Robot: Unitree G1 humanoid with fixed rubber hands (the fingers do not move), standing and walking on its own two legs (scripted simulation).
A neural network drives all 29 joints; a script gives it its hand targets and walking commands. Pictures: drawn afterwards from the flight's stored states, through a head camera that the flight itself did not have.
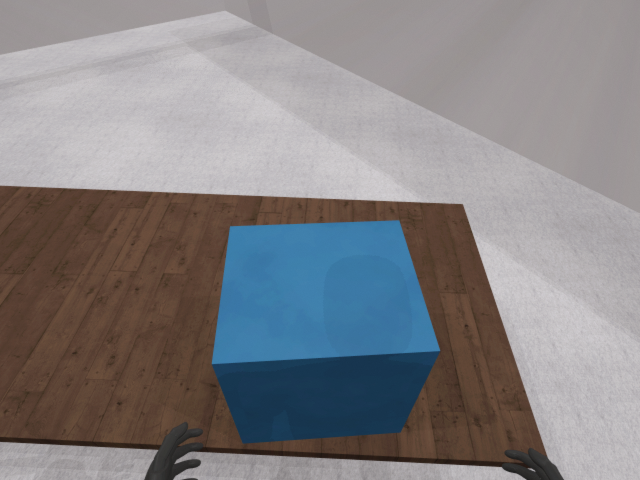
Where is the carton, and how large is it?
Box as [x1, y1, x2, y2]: [212, 220, 439, 443]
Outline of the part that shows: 398,220 230,226 212,365 243,443 400,432 439,352 439,348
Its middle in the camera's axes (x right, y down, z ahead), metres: +0.00 +0.15 +0.62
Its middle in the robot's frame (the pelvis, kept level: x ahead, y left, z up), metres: +0.38 +0.02 -0.08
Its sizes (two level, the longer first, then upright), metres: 0.264 0.226 0.279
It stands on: a table, 0.55 m high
